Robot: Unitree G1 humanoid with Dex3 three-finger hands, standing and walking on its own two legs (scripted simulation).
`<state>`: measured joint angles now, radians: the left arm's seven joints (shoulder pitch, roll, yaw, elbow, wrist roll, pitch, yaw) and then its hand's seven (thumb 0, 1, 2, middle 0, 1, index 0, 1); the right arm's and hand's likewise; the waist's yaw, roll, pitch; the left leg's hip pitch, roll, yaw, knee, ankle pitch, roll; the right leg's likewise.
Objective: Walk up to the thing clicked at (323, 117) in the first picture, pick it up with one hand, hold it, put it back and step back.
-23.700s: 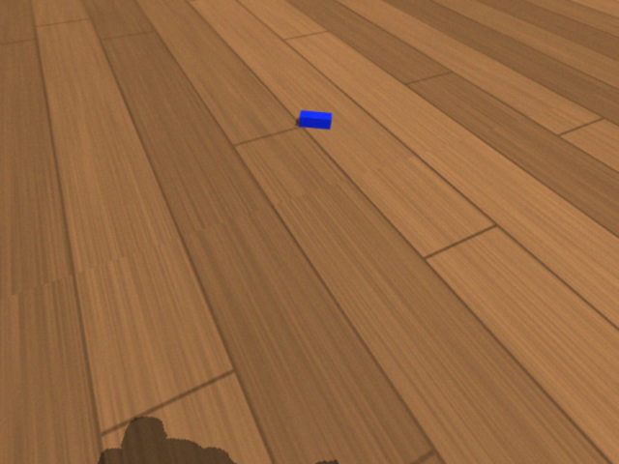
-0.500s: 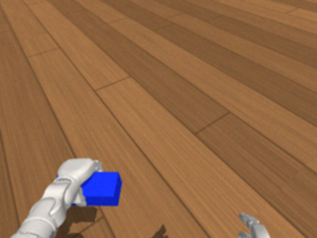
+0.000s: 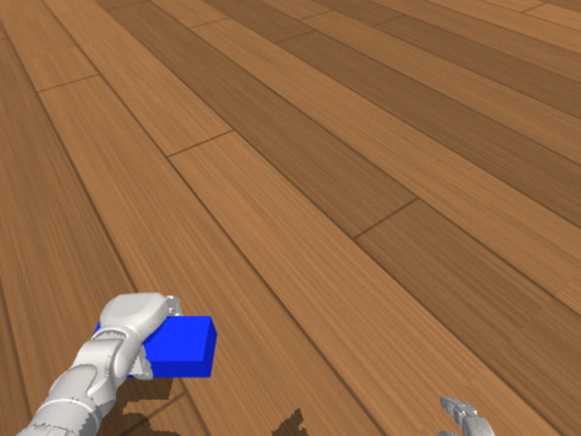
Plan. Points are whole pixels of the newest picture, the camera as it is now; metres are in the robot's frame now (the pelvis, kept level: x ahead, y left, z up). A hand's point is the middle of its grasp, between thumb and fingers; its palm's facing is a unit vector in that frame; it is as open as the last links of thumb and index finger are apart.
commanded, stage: crouch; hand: left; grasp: from above
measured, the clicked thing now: (155, 346) +0.29 +0.22 -0.10
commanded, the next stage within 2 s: lower in 1.78 s
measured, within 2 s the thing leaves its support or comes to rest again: neither
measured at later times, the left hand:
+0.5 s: hand (172, 360) +0.33 +0.24 -0.26, palm faces -0.42 +0.06 -0.91, open 10.0 cm
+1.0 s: hand (192, 376) +0.36 +0.26 -0.48, palm faces -0.47 +0.01 -0.88, open 10.0 cm
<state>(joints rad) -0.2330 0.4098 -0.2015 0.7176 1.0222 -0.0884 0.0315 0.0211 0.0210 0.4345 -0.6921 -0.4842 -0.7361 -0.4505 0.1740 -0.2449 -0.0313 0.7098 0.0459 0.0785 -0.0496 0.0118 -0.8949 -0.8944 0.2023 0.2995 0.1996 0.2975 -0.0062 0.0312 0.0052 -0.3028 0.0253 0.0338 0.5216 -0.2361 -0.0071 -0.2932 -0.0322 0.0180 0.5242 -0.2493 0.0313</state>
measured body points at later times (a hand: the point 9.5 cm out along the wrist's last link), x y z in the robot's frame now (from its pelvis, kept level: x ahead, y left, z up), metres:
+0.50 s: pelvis -0.04 +0.00 -0.14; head +0.10 +0.02 +0.29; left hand +0.35 +0.24 -0.21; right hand +0.04 -0.29 -0.25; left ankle +0.02 +0.12 -0.73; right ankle +0.02 -0.14 -0.73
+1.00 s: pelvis -0.06 +0.01 -0.31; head +0.16 +0.05 +0.08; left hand +0.38 +0.25 -0.43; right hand +0.00 -0.27 -0.43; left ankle +0.02 +0.12 -0.73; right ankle +0.01 -0.14 -0.73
